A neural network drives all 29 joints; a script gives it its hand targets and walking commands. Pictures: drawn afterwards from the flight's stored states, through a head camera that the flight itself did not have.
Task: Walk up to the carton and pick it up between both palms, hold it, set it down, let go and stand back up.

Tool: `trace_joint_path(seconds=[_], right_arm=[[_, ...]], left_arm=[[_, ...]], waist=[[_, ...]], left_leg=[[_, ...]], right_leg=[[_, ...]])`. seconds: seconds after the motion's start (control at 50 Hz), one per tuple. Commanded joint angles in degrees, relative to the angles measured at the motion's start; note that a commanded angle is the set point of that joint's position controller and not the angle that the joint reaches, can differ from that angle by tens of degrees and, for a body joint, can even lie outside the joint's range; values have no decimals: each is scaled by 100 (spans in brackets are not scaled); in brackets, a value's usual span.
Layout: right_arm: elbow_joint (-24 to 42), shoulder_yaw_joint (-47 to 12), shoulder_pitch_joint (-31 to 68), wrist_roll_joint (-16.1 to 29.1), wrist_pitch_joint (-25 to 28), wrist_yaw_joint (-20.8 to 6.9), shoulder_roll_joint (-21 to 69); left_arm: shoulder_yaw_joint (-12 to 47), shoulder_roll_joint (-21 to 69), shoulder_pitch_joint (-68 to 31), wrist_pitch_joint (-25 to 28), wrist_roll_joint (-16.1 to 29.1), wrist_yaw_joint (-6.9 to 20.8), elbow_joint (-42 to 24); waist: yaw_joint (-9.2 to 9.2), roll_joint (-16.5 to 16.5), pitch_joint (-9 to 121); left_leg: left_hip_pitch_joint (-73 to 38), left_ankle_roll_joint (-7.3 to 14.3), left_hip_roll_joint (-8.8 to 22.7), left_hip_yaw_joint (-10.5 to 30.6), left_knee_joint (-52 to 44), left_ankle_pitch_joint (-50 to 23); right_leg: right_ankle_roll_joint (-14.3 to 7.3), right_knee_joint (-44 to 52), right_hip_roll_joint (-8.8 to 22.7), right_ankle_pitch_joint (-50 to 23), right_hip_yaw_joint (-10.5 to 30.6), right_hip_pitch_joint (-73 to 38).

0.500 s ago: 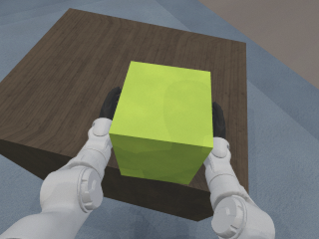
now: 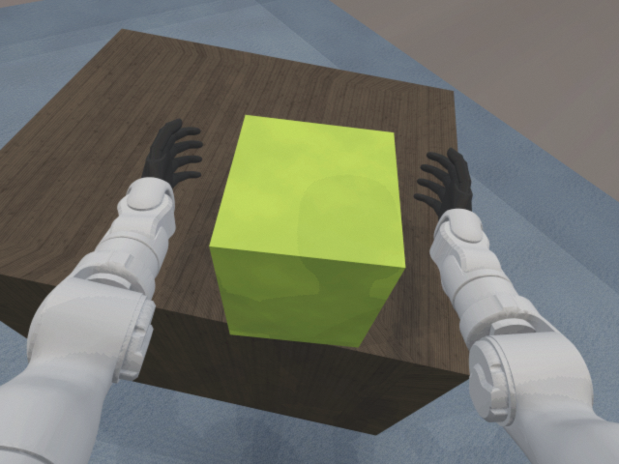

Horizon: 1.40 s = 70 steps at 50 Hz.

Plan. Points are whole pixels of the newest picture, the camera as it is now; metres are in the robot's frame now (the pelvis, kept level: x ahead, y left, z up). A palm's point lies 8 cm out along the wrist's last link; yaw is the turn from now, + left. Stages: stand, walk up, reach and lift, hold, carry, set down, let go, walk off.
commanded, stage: set down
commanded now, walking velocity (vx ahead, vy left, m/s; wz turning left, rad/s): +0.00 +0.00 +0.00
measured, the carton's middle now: (306, 240) +0.41 -0.01 +0.01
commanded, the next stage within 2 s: none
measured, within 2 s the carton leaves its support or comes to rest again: neither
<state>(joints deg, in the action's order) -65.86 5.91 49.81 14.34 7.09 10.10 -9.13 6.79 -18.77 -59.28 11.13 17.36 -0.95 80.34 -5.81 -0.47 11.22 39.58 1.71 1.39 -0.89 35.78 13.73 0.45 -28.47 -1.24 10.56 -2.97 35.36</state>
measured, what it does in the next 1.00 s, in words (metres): stands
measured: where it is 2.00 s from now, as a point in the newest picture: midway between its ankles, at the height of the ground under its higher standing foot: outside the picture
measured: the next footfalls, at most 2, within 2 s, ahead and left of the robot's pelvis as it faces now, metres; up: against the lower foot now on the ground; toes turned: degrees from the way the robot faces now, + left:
none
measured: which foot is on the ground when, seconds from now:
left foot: down 0.00-1.00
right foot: down 0.00-1.00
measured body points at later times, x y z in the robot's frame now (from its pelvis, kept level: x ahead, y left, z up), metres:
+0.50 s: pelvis -0.01 -0.02 +0.01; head +0.03 +0.01 +0.46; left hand +0.49 +0.17 +0.17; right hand +0.43 -0.21 +0.16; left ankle +0.02 +0.09 -0.72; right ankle +0.02 -0.13 -0.72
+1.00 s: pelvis -0.01 -0.01 +0.02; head +0.03 +0.01 +0.46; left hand +0.41 +0.20 +0.09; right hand +0.37 -0.19 +0.09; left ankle +0.02 +0.09 -0.72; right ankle +0.02 -0.13 -0.72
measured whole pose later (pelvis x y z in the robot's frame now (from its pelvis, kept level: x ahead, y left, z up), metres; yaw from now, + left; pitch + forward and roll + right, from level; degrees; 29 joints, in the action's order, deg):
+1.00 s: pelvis -0.01 -0.01 +0.02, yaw +0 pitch +6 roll -2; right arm -32.0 5.8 29.0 10.9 -8.2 15.1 -2.3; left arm -0.9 -20.7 -36.1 -7.7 15.0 2.1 44.1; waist -3.5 0.8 1.9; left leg 22.6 1.1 1.2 -1.3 28.2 11.3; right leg -0.3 -22.4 -1.5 8.7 -1.9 19.5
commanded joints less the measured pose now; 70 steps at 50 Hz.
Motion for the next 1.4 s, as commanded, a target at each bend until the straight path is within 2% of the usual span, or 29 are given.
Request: trace_joint_path(seconds=[0.0, 0.08, 0.2, 0.36, 0.46, 0.54, 0.62, 0.76, 0.88, 0.98, 1.16, 1.38], right_arm=[[1617, -70, 3212, 188, -132, -81, -1110], [1850, 54, 3361, 76, -497, -55, -1153], [2117, 153, 3564, -93, -992, 138, -1056], [2531, 190, 3709, -103, -1510, 378, -904], [2464, 55, 3373, 2, -1670, 462, -738], [2444, -131, 2772, 140, -1626, 520, -578], [2641, -280, 1991, 203, -1431, 565, -388], [4076, 92, 1634, -213, -1118, 546, -266], [4893, 112, 1026, -441, -1109, 493, -122], [5017, 8, 374, -371, -1184, 456, -91], [4942, -133, -707, -233, -1169, 394, -37], [5849, -199, -1809, -399, -778, 324, 85]], left_arm=[[145, -783, -3677, -67, 289, 60, -1849], [123, -1041, -3820, -411, 396, 57, -2090], [-41, -1408, -3908, -926, 329, 25, -2045], [-229, -1606, -3981, -1508, 163, 44, -2028], [-401, -1518, -3628, -1698, -53, 162, -2064], [-607, -1405, -3048, -1709, -302, 304, -2263], [-846, -1266, -2308, -1628, -556, 433, -2697], [-1047, -1340, -1974, -1487, -414, 363, -4164], [-1102, -1363, -1248, -1474, -236, 285, -5022], [-1098, -1316, -594, -1563, -180, 329, -5329], [-1063, -1016, 553, -1676, -311, 457, -5454], [-1013, -948, 1744, -1312, -258, 440, -6276]], waist=[[-160, -929, 4597], [-176, -807, 4624], [-159, -509, 4419], [-150, -418, 4046], [-168, -435, 3651], [-149, -438, 3204], [-54, -427, 2686], [50, -611, 2828], [148, -614, 3360], [196, -586, 3068], [300, -456, 1611], [461, -381, 1170]], left_leg=[[-3612, -729, 5, 139, -173, -2487], [-3450, -580, -28, 148, -331, -1955], [-3055, -401, -119, 102, -544, -1500], [-2873, -319, -220, 45, -792, -1508], [-3043, -311, -251, 33, -923, -1753], [-3331, -323, -269, 6, -1003, -2017], [-3592, -342, -268, -51, -1053, -2146], [-3751, -441, -206, -123, -938, -1878], [-3622, -457, -165, -106, -837, -1996], [-3727, -465, -114, -91, -887, -2006], [-3825, -416, -27, -37, -1190, -1616], [-3624, -382, -10, -31, -1230, -1595]], right_leg=[[-115, 170, -202, -1501, -228, -760], [-133, 233, -145, -1252, -155, -862], [-86, 280, -76, -1355, -39, -1479], [8, 376, -21, -1902, 48, -2319], [83, 480, -9, -2301, 61, -2746], [133, 602, -29, -2476, 48, -2986], [136, 732, -65, -2360, 27, -3066], [27, 763, -136, -1728, -12, -2726], [-5, 592, -123, -1817, 89, -2819], [-12, 640, -130, -1588, 114, -2786], [-84, 903, -109, -911, 124, -2872], [-146, 825, -44, -931, 256, -3128]])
